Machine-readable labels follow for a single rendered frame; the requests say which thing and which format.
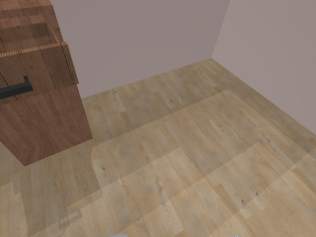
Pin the handle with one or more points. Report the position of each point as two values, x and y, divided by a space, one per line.
17 89

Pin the cabinet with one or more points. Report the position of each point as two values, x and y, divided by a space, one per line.
43 125

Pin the drawer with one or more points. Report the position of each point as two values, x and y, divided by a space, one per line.
33 50

